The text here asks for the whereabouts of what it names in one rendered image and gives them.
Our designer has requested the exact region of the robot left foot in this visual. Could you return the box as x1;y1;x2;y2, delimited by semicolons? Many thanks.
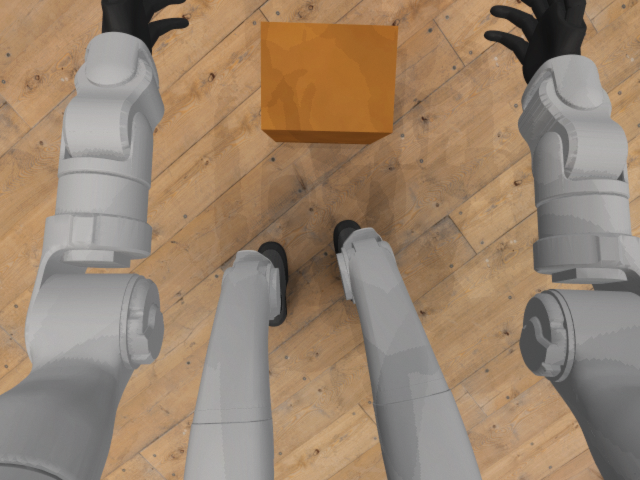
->
258;242;288;327

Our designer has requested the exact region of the robot right upper arm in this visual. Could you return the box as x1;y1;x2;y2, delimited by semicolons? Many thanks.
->
519;289;640;480

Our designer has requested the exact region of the right robot hand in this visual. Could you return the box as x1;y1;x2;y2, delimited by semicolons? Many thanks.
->
484;0;587;85

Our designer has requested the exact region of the right robot thigh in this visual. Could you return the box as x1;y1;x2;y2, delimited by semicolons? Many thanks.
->
336;238;482;480

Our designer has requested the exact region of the left robot forearm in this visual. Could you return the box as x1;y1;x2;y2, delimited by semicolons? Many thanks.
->
25;32;164;363

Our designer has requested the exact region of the robot left upper arm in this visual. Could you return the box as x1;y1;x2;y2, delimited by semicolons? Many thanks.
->
0;273;164;480

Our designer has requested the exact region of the right robot forearm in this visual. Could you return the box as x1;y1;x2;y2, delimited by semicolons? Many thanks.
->
518;54;640;296

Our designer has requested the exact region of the carton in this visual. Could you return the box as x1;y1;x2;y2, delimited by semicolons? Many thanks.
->
261;22;398;144

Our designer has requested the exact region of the left robot hand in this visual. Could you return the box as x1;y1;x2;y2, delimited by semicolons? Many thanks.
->
101;0;189;55

